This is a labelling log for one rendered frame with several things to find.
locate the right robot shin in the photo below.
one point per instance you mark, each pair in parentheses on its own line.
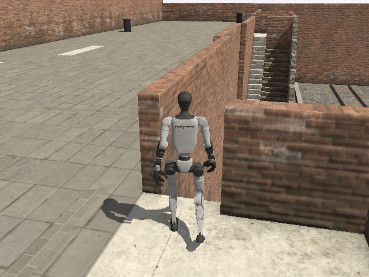
(199,211)

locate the robot right upper arm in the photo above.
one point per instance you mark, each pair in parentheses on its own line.
(205,131)

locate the robot left forearm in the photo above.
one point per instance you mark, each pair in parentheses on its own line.
(159,158)

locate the left robot foot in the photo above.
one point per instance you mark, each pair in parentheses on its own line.
(174,227)

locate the robot right forearm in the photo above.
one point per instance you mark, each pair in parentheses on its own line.
(210,153)

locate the robot right hand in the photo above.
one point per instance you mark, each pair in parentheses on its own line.
(207,164)

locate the robot left hand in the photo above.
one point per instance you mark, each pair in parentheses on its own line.
(157,177)

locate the robot left upper arm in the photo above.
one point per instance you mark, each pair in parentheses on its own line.
(167,121)

